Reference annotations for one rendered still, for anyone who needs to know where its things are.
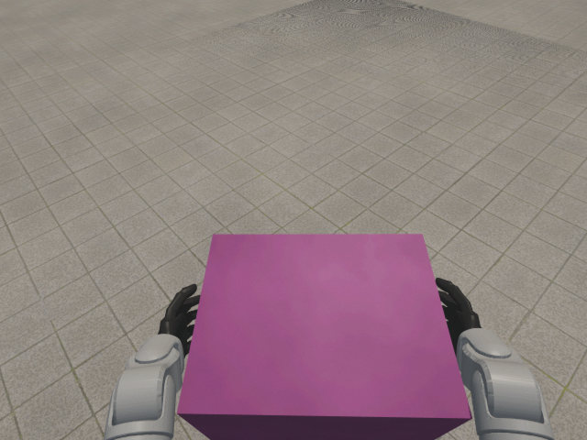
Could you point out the left robot hand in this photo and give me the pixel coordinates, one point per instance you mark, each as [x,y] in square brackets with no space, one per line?
[176,318]

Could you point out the carton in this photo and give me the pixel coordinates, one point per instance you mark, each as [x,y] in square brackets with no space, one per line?
[321,337]

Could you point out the right robot hand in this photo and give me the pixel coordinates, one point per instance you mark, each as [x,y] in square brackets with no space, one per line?
[458,312]

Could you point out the right robot forearm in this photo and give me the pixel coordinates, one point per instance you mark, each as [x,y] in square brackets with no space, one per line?
[508,403]

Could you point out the left robot forearm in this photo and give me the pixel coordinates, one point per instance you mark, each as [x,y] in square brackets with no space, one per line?
[142,404]

